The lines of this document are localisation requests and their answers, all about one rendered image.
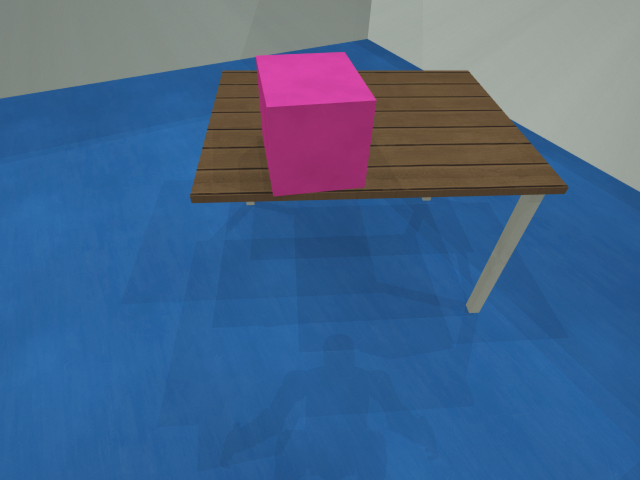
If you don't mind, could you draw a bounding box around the carton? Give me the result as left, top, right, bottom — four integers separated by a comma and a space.
256, 52, 377, 197

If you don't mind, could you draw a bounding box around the table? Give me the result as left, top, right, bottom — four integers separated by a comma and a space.
190, 70, 569, 313

